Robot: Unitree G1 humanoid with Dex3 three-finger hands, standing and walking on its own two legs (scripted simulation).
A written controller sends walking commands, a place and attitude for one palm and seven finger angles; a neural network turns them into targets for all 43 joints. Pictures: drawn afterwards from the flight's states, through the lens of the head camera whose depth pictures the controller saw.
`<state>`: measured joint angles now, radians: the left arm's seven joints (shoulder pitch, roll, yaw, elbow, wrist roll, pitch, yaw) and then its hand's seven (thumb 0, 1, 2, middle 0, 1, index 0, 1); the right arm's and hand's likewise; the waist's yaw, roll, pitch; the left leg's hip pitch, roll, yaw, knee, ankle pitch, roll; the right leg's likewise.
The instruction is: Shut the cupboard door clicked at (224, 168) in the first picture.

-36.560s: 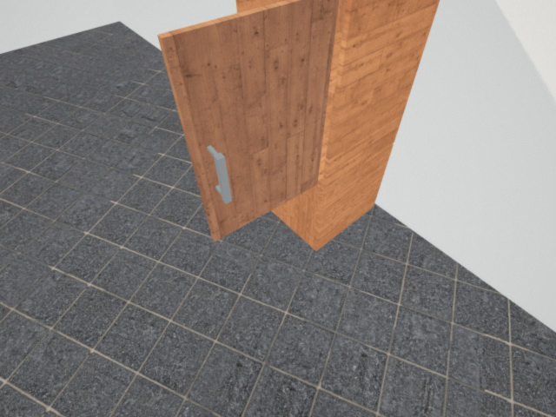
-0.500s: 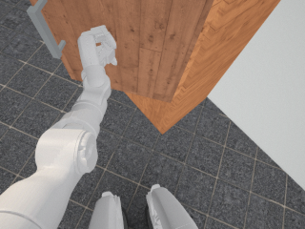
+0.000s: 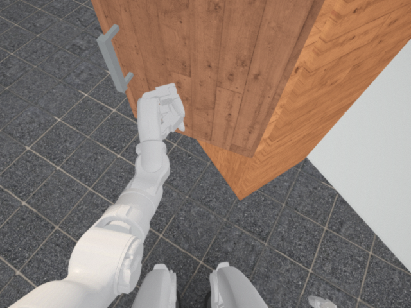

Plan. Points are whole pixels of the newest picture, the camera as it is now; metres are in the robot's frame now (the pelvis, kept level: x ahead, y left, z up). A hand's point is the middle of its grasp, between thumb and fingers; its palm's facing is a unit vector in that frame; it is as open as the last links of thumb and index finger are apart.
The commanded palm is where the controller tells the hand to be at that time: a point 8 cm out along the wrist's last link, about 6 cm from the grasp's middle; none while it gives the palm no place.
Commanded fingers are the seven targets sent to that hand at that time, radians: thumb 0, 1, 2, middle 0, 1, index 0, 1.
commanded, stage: draw the hand back to the body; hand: left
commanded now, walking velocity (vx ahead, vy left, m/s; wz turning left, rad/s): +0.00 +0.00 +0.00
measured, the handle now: (118, 61) +0.64 +0.14 +0.04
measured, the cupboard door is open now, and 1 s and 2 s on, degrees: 36 36 36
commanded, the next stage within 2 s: step back with the hand held close in 1.66 s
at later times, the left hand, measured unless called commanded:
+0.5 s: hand (115, 136) +0.39 +0.11 +0.12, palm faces +0.05 -1.00 +0.02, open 3.1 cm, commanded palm +0.35 +0.16 +0.13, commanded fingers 0.00 0.90 0.90 -1.25 -1.44 -1.25 -1.44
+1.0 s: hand out of the picture +0.27 +0.23 +0.22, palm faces +0.18 -0.95 -0.26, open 4.0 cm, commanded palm +0.23 +0.29 +0.24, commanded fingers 0.00 0.90 0.90 -0.56 -0.69 -0.56 -0.69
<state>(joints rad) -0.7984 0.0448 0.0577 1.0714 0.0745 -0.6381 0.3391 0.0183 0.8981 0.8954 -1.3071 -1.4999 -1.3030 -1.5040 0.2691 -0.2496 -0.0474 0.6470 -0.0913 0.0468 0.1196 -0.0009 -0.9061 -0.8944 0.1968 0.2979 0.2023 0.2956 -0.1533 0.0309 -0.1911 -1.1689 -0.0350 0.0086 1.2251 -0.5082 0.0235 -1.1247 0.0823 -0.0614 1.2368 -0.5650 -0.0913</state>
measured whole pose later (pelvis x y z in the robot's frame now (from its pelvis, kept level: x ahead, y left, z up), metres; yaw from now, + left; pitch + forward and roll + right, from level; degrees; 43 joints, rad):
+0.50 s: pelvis +0.01 +0.02 +0.06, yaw -2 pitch +13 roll -1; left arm -0.29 0.09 0.02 0.57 -0.12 -0.37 0.14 0.02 0.90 0.90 -1.31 -1.50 -1.30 -1.50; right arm 0.34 -0.24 0.00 0.59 0.02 0.07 0.03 0.01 -0.90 -0.89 0.20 0.30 0.21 0.30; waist -0.06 0.03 -0.15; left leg -0.72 -0.03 0.03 0.91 -0.41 0.05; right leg -0.68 0.09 -0.01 0.89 -0.45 -0.06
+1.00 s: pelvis +0.03 +0.05 +0.11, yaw +0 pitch -1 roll -1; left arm 0.26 0.29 0.06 -0.16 -0.08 -0.05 0.07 0.02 0.90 0.89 -0.83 -0.97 -0.82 -0.98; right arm 0.18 -0.20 0.08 0.50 0.05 0.06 -0.06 0.01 -0.90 -0.89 0.20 0.30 0.21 0.30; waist 0.03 0.07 -0.04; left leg -0.22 -0.08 0.01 0.51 -0.27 0.09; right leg -0.16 0.04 0.00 0.48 -0.30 -0.02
